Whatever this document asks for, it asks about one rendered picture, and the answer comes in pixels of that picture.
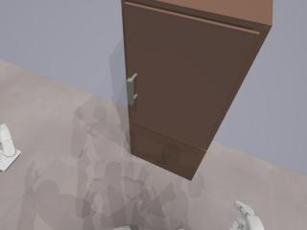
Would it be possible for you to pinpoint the robot right hand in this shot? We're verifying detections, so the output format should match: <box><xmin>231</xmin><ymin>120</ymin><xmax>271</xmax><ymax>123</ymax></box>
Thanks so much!
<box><xmin>229</xmin><ymin>200</ymin><xmax>265</xmax><ymax>230</ymax></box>

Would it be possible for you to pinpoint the cupboard door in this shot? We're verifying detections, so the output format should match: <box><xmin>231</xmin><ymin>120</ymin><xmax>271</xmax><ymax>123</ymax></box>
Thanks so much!
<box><xmin>124</xmin><ymin>2</ymin><xmax>260</xmax><ymax>150</ymax></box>

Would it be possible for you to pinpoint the robot left hand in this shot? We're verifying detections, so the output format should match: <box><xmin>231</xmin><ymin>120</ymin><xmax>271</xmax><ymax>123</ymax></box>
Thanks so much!
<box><xmin>0</xmin><ymin>124</ymin><xmax>21</xmax><ymax>173</ymax></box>

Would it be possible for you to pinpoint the handle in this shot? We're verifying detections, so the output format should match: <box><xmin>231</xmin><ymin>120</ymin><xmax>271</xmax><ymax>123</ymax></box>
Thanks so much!
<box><xmin>127</xmin><ymin>73</ymin><xmax>138</xmax><ymax>105</ymax></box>

